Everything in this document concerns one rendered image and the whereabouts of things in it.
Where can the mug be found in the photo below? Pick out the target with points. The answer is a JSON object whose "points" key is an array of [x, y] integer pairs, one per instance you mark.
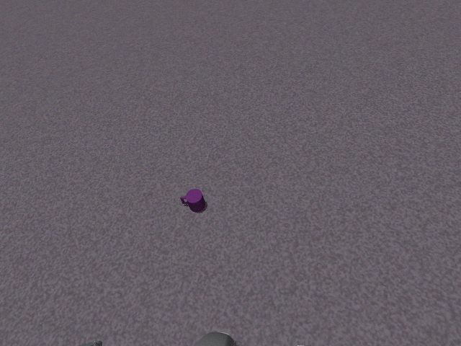
{"points": [[195, 200]]}

